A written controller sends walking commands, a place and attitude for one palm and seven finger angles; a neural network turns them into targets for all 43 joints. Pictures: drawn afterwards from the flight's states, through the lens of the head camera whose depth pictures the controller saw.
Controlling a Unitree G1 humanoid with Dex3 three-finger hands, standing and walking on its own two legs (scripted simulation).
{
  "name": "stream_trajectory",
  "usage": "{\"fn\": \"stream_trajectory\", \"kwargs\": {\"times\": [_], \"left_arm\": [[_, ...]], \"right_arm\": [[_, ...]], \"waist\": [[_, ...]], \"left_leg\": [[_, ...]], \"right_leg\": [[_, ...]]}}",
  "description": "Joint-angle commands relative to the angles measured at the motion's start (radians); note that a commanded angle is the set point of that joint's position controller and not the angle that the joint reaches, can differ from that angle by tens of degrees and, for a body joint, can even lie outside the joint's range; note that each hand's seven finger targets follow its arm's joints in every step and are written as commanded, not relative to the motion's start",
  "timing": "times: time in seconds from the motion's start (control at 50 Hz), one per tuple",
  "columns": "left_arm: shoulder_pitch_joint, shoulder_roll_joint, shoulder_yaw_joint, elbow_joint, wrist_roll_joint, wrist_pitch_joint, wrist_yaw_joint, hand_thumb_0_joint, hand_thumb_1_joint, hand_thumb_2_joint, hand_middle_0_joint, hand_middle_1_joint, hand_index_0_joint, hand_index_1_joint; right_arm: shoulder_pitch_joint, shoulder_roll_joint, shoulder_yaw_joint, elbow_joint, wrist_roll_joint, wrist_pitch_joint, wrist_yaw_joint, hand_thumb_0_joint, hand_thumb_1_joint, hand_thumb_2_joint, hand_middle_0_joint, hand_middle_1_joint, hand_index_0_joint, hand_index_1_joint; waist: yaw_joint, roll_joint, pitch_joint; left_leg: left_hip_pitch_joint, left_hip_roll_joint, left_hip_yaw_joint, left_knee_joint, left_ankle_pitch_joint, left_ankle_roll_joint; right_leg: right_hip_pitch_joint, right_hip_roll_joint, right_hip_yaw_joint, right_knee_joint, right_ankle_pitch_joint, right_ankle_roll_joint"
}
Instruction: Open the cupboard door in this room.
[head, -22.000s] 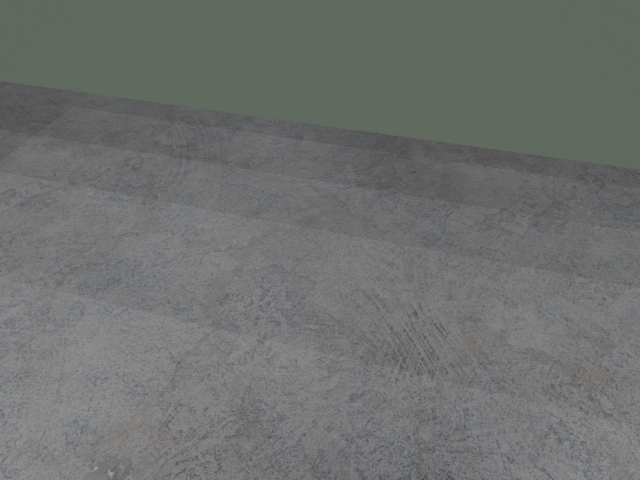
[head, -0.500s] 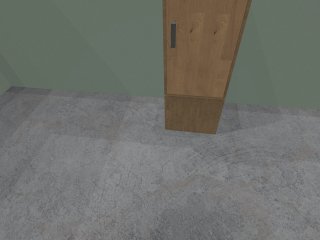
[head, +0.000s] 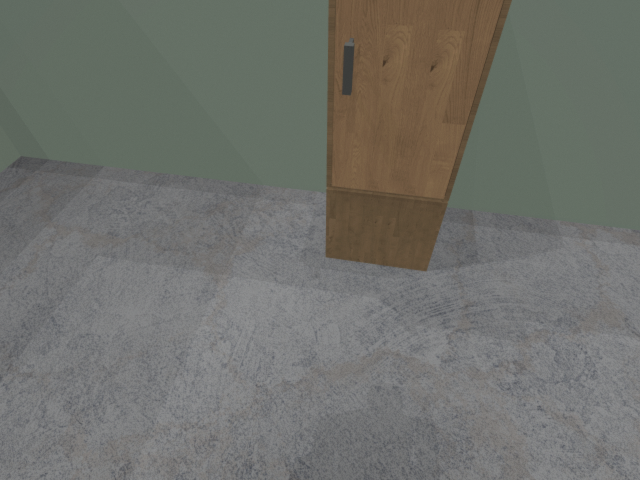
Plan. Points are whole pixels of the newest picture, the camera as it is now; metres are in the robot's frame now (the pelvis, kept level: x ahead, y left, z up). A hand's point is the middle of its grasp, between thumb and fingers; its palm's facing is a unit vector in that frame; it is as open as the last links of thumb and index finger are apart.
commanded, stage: look at it before walking up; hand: left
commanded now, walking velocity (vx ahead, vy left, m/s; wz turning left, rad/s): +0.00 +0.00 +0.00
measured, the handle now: (349, 66) +1.06 -0.02 +0.06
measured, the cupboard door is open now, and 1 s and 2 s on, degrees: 0 0 0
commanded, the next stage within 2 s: walk to a spot facing it in 0.54 s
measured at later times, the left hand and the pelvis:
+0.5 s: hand out of the picture -0.02 +0.16 -0.17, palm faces +0.05 -0.99 -0.16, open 7.4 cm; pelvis +0.01 +0.01 +0.00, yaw +0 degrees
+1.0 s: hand out of the picture +0.04 +0.20 -0.18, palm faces -0.08 -0.98 -0.19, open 7.4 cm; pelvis +0.03 +0.02 -0.01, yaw -9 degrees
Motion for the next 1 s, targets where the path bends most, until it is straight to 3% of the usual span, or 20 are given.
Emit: {"fn": "stream_trajectory", "kwargs": {"times": [0.0, 0.16, 0.22, 0.62, 0.68, 0.76, 0.8, 0.84, 0.86, 0.88, 0.9, 0.92, 0.94, 0.98], "left_arm": [[0.077, 0.101, 0.020, -0.022, 0.004, -0.014, 0.012, 0.000, 0.900, 0.900, -0.200, -0.300, -0.200, -0.300], [0.085, 0.102, 0.021, -0.023, 0.005, -0.016, 0.011, 0.000, 0.900, 0.900, -0.200, -0.300, -0.200, -0.300], [0.083, 0.105, 0.022, -0.025, 0.005, -0.015, 0.011, 0.000, 0.900, 0.900, -0.200, -0.300, -0.200, -0.300], [0.065, 0.127, 0.027, -0.038, 0.005, -0.013, 0.009, 0.000, 0.900, 0.900, -0.200, -0.300, -0.200, -0.300], [0.052, 0.127, 0.037, -0.038, 0.006, -0.001, 0.003, 0.000, 0.900, 0.900, -0.200, -0.300, -0.200, -0.300], [0.007, 0.158, 0.066, -0.067, 0.010, 0.020, -0.009, 0.000, 0.900, 0.900, -0.200, -0.300, -0.200, -0.300], [-0.006, 0.170, 0.078, -0.091, 0.014, 0.029, -0.016, 0.000, 0.900, 0.900, -0.200, -0.300, -0.200, -0.300], [-0.024, 0.165, 0.087, -0.118, 0.019, 0.032, -0.025, 0.000, 0.900, 0.900, -0.200, -0.300, -0.200, -0.300], [-0.036, 0.157, 0.088, -0.136, 0.021, 0.033, -0.031, 0.000, 0.900, 0.900, -0.200, -0.300, -0.200, -0.300], [-0.057, 0.135, 0.087, -0.156, 0.023, 0.031, -0.037, 0.000, 0.900, 0.900, -0.200, -0.300, -0.200, -0.300], [-0.093, 0.122, 0.089, -0.181, 0.026, 0.034, -0.043, 0.000, 0.900, 0.900, -0.200, -0.300, -0.200, -0.300], [-0.128, 0.123, 0.091, -0.204, 0.027, 0.034, -0.048, 0.000, 0.900, 0.900, -0.200, -0.300, -0.200, -0.300], [-0.149, 0.124, 0.093, -0.217, 0.027, 0.030, -0.054, 0.000, 0.900, 0.900, -0.200, -0.300, -0.200, -0.300], [-0.185, 0.122, 0.097, -0.237, 0.025, 0.021, -0.063, 0.000, 0.900, 0.900, -0.200, -0.300, -0.200, -0.300]], "right_arm": [[0.089, -0.056, -0.006, -0.011, -0.001, -0.009, -0.003, 0.000, -0.900, -0.900, 0.200, 0.300, 0.200, 0.300], [0.081, -0.060, -0.007, -0.014, -0.002, -0.010, -0.003, 0.000, -0.900, -0.900, 0.200, 0.300, 0.200, 0.300], [0.083, -0.063, -0.005, -0.015, -0.003, -0.010, -0.002, 0.000, -0.900, -0.900, 0.200, 0.300, 0.200, 0.300], [0.081, -0.087, -0.008, -0.017, 0.000, -0.025, -0.005, 0.000, -0.900, -0.900, 0.200, 0.300, 0.200, 0.300], [0.086, -0.089, -0.017, -0.016, -0.006, -0.018, -0.008, 0.000, -0.900, -0.900, 0.200, 0.300, 0.200, 0.300], [0.043, -0.108, -0.037, -0.050, -0.006, 0.000, -0.012, 0.000, -0.900, -0.900, 0.200, 0.300, 0.200, 0.300], [0.041, -0.125, -0.048, -0.073, -0.010, 0.005, -0.010, 0.000, -0.900, -0.900, 0.200, 0.300, 0.200, 0.300], [0.038, -0.150, -0.061, -0.095, -0.014, 0.002, -0.009, 0.000, -0.900, -0.900, 0.200, 0.300, 0.200, 0.300], [0.041, -0.174, -0.069, -0.103, -0.015, -0.001, -0.008, 0.000, -0.900, -0.900, 0.200, 0.300, 0.200, 0.300], [0.065, -0.201, -0.079, -0.105, -0.016, -0.006, -0.008, 0.000, -0.900, -0.900, 0.200, 0.300, 0.200, 0.300], [0.084, -0.226, -0.087, -0.106, -0.017, -0.016, -0.008, 0.000, -0.900, -0.900, 0.200, 0.300, 0.200, 0.300], [0.090, -0.225, -0.088, -0.110, -0.019, -0.027, -0.006, 0.000, -0.900, -0.900, 0.200, 0.300, 0.200, 0.300], [0.093, -0.220, -0.086, -0.112, -0.022, -0.034, -0.005, 0.000, -0.900, -0.900, 0.200, 0.300, 0.200, 0.300], [0.077, -0.209, -0.085, -0.121, -0.027, -0.042, -0.003, 0.000, -0.900, -0.900, 0.200, 0.300, 0.200, 0.300]], "waist": [[-0.006, -0.025, 0.095], [-0.003, -0.049, 0.105], [-0.002, -0.031, 0.111], [0.005, -0.017, 0.065], [-0.002, -0.018, 0.071], [-0.006, -0.026, 0.130], [-0.009, -0.025, 0.124], [-0.015, 0.017, 0.124], [-0.018, 0.072, 0.127], [-0.033, 0.150, 0.104], [-0.048, 0.223, 0.093], [-0.055, 0.205, 0.095], [-0.055, 0.166, 0.097], [-0.050, 0.090, 0.086]], "left_leg": [[0.008, 0.056, -0.073, -0.054, 0.024, 0.029], [-0.003, 0.055, -0.074, -0.054, 0.023, 0.029], [-0.010, 0.052, -0.076, -0.056, 0.016, 0.030], [-0.006, 0.062, -0.093, -0.064, 0.083, 0.044], [0.007, 0.062, -0.063, -0.019, -0.006, 0.037], [-0.029, 0.078, -0.030, 0.040, -0.060, 0.031], [-0.045, 0.089, -0.033, 0.041, -0.201, 0.035], [-0.033, 0.125, -0.078, 0.000, -0.340, 0.054], [-0.009, 0.170, -0.134, -0.052, -0.419, 0.077], [0.019, 0.251, -0.219, -0.132, -0.504, 0.115], [0.038, 0.344, -0.284, -0.210, -0.514, 0.163], [0.090, 0.384, -0.298, -0.232, -0.418, 0.196], [0.118, 0.392, -0.270, -0.221, -0.329, 0.205], [0.135, 0.384, -0.177, -0.178, -0.154, 0.192]], "right_leg": [[-0.124, -0.121, 0.136, -0.141, 0.039, 0.012], [-0.123, -0.123, 0.135, -0.142, 0.032, 0.012], [-0.124, -0.121, 0.133, -0.144, 0.012, 0.011], [-0.052, -0.121, 0.105, -0.097, 0.126, 0.015], [-0.092, -0.111, 0.134, -0.094, 0.042, 0.006], [-0.189, -0.115, 0.185, -0.067, 0.017, -0.009], [-0.218, -0.102, 0.201, -0.053, -0.142, -0.017], [-0.286, -0.064, 0.194, 0.007, -0.249, -0.016], [-0.343, -0.029, 0.157, 0.082, -0.268, -0.005], [-0.381, 0.009, 0.084, 0.226, -0.242, 0.009], [-0.422, 0.005, 0.024, 0.429, -0.223, 0.022], [-0.498, -0.040, 0.053, 0.537, -0.263, 0.026], [-0.539, -0.067, 0.072, 0.572, -0.259, 0.032], [-0.536, -0.100, 0.063, 0.546, -0.235, 0.041]]}}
